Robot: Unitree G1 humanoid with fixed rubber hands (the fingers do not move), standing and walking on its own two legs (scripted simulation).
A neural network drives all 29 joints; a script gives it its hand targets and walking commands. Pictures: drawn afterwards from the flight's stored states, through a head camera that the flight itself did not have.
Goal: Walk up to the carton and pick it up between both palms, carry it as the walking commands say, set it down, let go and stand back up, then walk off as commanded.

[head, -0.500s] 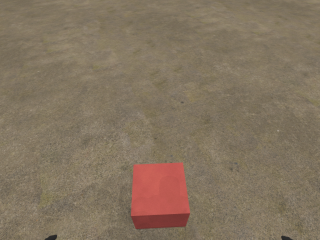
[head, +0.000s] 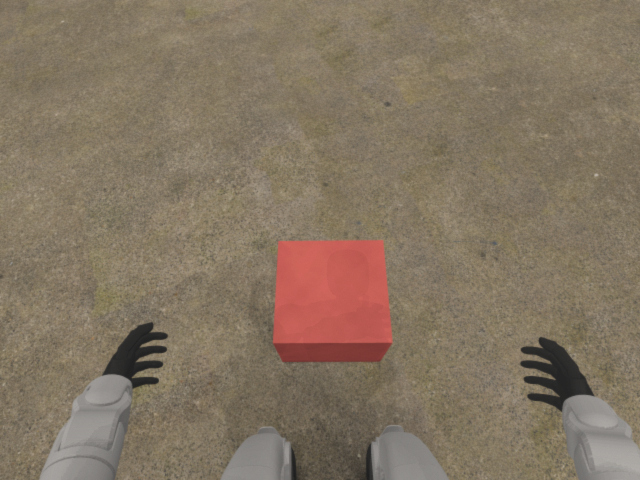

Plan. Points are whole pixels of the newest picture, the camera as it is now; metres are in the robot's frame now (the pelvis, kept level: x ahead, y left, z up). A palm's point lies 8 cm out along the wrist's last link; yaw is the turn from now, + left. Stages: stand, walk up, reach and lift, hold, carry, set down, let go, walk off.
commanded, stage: reach and lift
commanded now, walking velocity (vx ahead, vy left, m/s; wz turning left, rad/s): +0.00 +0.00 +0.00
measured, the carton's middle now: (330, 303) +0.52 -0.01 -0.62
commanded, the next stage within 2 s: none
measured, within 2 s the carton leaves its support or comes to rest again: neither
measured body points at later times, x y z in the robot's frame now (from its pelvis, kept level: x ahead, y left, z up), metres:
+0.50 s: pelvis -0.05 -0.01 -0.05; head +0.18 +0.00 +0.33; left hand +0.38 +0.26 -0.14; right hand +0.36 -0.30 -0.13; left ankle +0.02 +0.12 -0.71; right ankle +0.03 -0.13 -0.71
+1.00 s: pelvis -0.05 +0.00 -0.09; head +0.28 +0.00 +0.22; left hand +0.51 +0.23 -0.18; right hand +0.50 -0.26 -0.18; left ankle +0.02 +0.12 -0.71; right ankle +0.03 -0.13 -0.71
